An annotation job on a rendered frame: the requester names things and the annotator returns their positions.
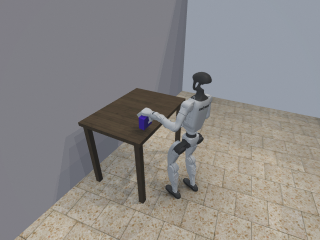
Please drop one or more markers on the left robot forearm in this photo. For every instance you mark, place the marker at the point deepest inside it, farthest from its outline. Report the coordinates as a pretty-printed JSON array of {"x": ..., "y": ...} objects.
[{"x": 167, "y": 123}]

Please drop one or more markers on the left robot hand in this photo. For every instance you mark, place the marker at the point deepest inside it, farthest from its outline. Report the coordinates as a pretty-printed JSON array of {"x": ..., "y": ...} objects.
[{"x": 146, "y": 112}]

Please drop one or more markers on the robot right shin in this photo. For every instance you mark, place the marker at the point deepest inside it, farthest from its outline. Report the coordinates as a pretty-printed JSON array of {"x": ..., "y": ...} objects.
[{"x": 191, "y": 170}]

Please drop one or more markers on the right robot upper arm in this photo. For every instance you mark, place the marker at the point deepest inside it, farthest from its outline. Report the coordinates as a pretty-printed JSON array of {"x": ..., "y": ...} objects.
[{"x": 209, "y": 108}]

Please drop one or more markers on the robot shin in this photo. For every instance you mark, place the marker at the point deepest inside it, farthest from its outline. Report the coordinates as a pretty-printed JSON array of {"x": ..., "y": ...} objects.
[
  {"x": 173, "y": 177},
  {"x": 191, "y": 170}
]

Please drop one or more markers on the robot left shin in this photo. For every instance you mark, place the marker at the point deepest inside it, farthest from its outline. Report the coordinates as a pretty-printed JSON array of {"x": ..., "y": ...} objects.
[{"x": 173, "y": 177}]

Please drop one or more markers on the left robot upper arm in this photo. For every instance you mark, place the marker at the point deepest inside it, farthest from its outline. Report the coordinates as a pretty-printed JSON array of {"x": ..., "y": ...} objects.
[{"x": 185, "y": 108}]

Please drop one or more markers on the table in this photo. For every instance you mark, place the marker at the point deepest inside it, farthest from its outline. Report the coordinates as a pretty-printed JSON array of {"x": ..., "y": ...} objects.
[{"x": 119, "y": 120}]

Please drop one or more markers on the sponge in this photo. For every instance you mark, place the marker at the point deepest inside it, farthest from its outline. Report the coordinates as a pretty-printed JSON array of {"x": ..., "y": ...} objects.
[{"x": 143, "y": 122}]

